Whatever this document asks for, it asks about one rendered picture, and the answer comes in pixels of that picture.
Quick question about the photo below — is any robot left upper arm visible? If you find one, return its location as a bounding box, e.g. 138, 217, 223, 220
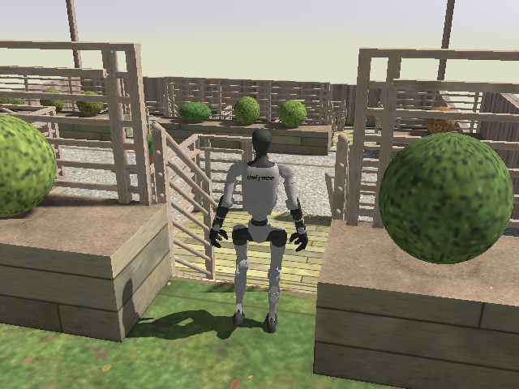
221, 163, 244, 208

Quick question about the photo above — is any robot torso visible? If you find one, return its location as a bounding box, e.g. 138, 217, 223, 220
242, 159, 280, 243

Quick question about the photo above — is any robot right hand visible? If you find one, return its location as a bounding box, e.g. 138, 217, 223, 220
290, 231, 308, 252

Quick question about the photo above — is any robot left hand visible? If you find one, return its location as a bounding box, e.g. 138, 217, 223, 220
209, 229, 228, 248

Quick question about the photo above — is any robot right upper arm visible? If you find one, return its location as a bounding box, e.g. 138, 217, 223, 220
278, 164, 298, 210

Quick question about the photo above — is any robot head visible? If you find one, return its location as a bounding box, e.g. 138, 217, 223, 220
247, 128, 275, 168

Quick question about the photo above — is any robot right forearm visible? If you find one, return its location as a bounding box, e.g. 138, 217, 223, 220
290, 198, 307, 234

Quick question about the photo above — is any robot left forearm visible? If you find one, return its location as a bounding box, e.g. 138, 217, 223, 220
212, 195, 229, 231

